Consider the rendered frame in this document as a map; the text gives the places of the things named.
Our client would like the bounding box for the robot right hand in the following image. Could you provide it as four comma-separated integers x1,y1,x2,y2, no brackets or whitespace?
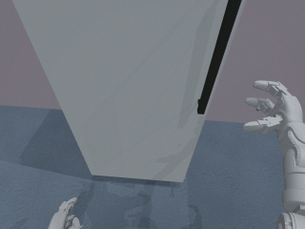
242,80,303,135

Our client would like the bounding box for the right robot upper arm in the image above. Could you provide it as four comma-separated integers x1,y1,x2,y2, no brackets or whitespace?
276,212,305,229

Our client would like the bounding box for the robot left hand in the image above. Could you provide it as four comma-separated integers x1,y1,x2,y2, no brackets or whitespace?
48,198,83,229

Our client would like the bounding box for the fridge door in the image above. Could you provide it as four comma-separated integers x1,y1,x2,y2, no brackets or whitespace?
12,0,245,182

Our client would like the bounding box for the right robot forearm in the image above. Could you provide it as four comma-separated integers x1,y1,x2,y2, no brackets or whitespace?
277,121,305,217

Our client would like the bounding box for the handle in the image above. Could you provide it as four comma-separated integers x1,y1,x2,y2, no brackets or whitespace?
197,0,242,115

